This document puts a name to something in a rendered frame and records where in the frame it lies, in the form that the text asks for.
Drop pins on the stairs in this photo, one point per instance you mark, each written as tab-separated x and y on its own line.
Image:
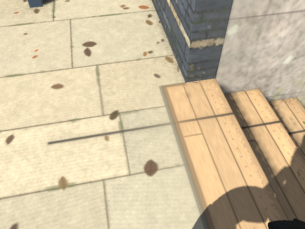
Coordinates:
276	133

